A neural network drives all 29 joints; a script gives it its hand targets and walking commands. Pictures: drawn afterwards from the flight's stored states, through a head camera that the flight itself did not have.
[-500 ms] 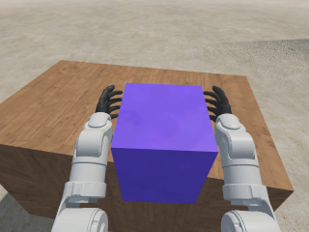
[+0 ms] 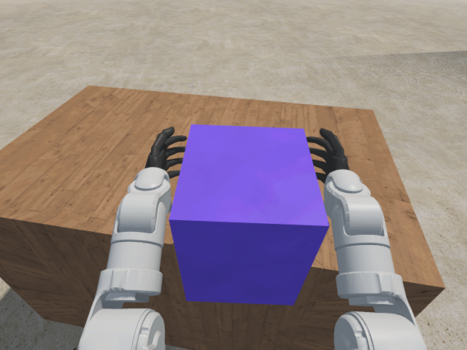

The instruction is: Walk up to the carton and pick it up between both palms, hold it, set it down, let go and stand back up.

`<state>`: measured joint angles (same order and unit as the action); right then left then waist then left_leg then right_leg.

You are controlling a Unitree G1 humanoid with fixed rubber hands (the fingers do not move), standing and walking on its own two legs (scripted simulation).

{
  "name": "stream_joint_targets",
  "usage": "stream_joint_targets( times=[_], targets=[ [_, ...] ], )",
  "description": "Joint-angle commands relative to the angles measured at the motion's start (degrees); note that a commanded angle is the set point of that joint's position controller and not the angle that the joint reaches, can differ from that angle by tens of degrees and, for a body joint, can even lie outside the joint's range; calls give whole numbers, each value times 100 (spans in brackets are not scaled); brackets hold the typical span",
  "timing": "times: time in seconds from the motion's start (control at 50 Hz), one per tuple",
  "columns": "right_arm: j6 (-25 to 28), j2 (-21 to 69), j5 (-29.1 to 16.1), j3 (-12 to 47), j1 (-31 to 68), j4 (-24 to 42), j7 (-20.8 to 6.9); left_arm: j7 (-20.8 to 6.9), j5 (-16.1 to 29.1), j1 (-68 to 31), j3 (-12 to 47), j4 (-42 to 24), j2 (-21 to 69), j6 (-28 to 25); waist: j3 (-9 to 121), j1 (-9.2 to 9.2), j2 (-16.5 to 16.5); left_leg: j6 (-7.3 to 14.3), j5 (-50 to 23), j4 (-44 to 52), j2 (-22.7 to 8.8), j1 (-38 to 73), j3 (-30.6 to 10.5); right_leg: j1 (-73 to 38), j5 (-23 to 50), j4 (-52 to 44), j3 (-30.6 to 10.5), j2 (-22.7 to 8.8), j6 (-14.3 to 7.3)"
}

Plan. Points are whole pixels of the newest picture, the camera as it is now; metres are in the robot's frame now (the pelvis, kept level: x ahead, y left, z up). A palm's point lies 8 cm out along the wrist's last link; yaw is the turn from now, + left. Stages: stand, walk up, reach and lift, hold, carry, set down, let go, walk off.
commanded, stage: hold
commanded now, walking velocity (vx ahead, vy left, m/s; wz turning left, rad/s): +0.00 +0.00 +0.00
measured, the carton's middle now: (243, 216) +0.36 +0.01 +0.08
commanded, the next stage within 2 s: none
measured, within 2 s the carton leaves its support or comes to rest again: neither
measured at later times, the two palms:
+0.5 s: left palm (157, 183) +0.35 +0.15 +0.17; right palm (339, 187) +0.35 -0.15 +0.17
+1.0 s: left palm (157, 176) +0.36 +0.15 +0.17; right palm (337, 182) +0.36 -0.14 +0.17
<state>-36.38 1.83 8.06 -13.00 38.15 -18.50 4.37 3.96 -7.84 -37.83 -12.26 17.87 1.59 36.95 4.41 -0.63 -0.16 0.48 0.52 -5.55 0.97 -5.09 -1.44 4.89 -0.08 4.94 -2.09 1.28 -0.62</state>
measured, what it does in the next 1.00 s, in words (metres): stands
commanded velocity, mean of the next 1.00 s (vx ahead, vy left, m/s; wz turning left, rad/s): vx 0.00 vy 0.00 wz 0.00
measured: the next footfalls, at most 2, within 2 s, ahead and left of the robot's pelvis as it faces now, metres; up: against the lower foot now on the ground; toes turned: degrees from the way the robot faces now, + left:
none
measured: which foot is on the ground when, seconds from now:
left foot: down 0.00-1.00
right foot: down 0.00-1.00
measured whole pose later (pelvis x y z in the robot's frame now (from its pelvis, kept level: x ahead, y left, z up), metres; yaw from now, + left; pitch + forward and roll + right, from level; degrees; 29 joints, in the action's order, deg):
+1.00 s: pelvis -0.01 +0.00 +0.00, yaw +0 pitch +0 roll +0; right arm -36.1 2.1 8.7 -13.5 37.8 -17.4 4.0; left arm 3.9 -8.2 -38.6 -12.5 17.2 2.0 37.1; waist 4.0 -0.3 0.1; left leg 0.7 -0.2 -6.8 1.3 -7.5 -1.4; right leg 7.6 0.1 7.1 -1.9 1.0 -0.3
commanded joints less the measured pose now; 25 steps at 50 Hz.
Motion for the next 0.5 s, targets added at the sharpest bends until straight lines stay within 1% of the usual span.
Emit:
stream_joint_targets(
  times=[0.0,0.02,0.04,0.06,0.08,0.1,0.12,0.14,0.16,0.18,0.2,0.22,0.24,0.26,0.28,0.3,0.32,0.34,0.36,0.38,0.4,0.42,0.44,0.46,0.48],
  targets=[
    [327,2951,-708,2161,3012,1010,-633,-607,651,-3218,2218,-1051,2955,-340,2079,5,58,-134,-671,-68,77,574,8,-613,612,127,4,33,139],
    [382,3025,-790,2297,3117,1220,-603,-591,778,-3327,2389,-1246,3048,-403,2299,28,-41,-137,-979,-149,37,690,-30,-662,894,193,-50,4,145],
    [419,3144,-890,2495,3197,1478,-564,-576,894,-3338,2526,-1408,3163,-445,2542,-6,-34,-132,-1241,-221,33,733,-34,-819,1174,243,-63,-5,160],
    [443,3187,-1036,2647,3191,1666,-528,-545,981,-3378,2707,-1638,3225,-477,2837,2,-5,-164,-1520,-279,41,889,-64,-855,1415,302,-89,-20,174],
    [429,3229,-1126,2836,3136,1878,-499,-522,1055,-3354,2883,-1887,3249,-477,3144,13,80,-186,-1636,-292,45,1004,-70,-988,1562,266,-88,-12,178],
    [387,3296,-1154,2984,3172,2008,-475,-499,1120,-3363,2977,-1979,3280,-462,3163,-22,-5,-173,-1834,-265,24,1042,-83,-967,1675,233,-92,2,205],
    [332,3210,-1185,3081,3160,2153,-444,-477,1154,-3300,3116,-2097,3295,-401,3318,32,-20,-192,-1997,-264,27,1110,-100,-1067,1749,232,-71,25,226],
    [258,3189,-1218,3074,3062,2202,-419,-462,1174,-3214,3200,-2179,3230,-330,3278,33,61,-203,-1993,-238,53,1152,-54,-1040,1782,216,-70,27,245],
    [165,3072,-1177,3066,2921,2243,-382,-450,1176,-3043,3184,-2145,3222,-240,3054,49,111,-237,-1903,-191,41,1047,-86,-1056,1668,156,-66,25,201],
    [76,3034,-1123,3035,2820,2247,-376,-431,1142,-2878,3105,-2038,3156,-131,2839,25,81,-229,-1703,-109,47,1016,-42,-1055,1454,76,-36,51,220],
    [-32,2879,-1056,2932,2685,2127,-360,-425,1054,-2778,2993,-1931,3001,-39,2468,56,100,-229,-1458,-48,50,928,-34,-965,1188,4,-12,38,212],
    [-144,2795,-953,2766,2585,1943,-376,-435,937,-2604,2834,-1724,2872,72,2017,66,92,-205,-1179,50,61,807,20,-822,990,-38,18,55,231],
    [-263,2726,-847,2633,2430,1755,-401,-443,882,-2523,2660,-1613,2720,169,1606,80,-44,-201,-799,135,93,659,36,-791,694,-151,63,45,211],
    [-344,2637,-750,2432,2309,1443,-425,-460,781,-2438,2514,-1417,2609,248,1357,107,41,-198,-391,241,109,527,82,-755,405,-190,96,54,178],
    [-406,2478,-677,2281,2207,1287,-464,-471,690,-2369,2307,-1220,2520,304,1081,45,-54,-185,-147,269,128,424,123,-690,148,-191,113,61,202],
    [-438,2408,-538,2097,2235,1115,-496,-489,614,-2337,2098,-975,2492,346,802,58,-109,-163,-33,273,110,389,108,-562,-46,-203,159,102,200],
    [-448,2388,-498,1962,2142,985,-536,-501,553,-2359,2007,-936,2462,343,706,39,-24,-186,13,231,122,460,121,-462,-133,-224,154,114,166],
    [-445,2432,-472,1899,2175,920,-587,-526,537,-2478,1905,-1026,2407,312,702,95,-116,-172,39,203,148,419,96,-490,-89,-196,133,90,124],
    [-382,2458,-479,1899,2251,1026,-615,-548,532,-2467,1895,-1013,2546,288,890,-4,28,-185,-7,160,141,493,86,-582,-51,-128,126,82,120],
    [-322,2514,-536,1920,2421,1119,-644,-567,498,-2553,1877,-1077,2591,255,1009,-1,77,-181,-127,137,142,428,88,-615,58,-99,90,72,145],
    [-249,2654,-614,2028,2607,1188,-677,-581,537,-2836,1961,-1231,2645,181,1221,-50,70,-167,-204,85,138,465,100,-604,138,-44,102,71,163],
    [-175,2754,-707,2118,2757,1314,-709,-588,556,-2888,2056,-1369,2722,111,1515,-21,-68,-161,-331,59,149,511,50,-699,347,38,89,61,155],
    [-114,2827,-734,2215,2840,1479,-719,-596,619,-2976,2150,-1439,2861,71,1719,-29,-49,-173,-360,20,146,507,59,-735,426,64,95,46,184],
    [-59,2916,-809,2357,2951,1620,-728,-601,679,-3057,2253,-1576,2949,15,2019,-74,-59,-144,-468,-25,133,570,13,-724,530,129,26,25,180],
    [-17,3005,-882,2471,2989,1689,-721,-600,775,-3162,2412,-1791,2981,-34,2217,-37,-95,-151,-546,-57,126,609,12,-709,609,176,9,12,220]
  ],
)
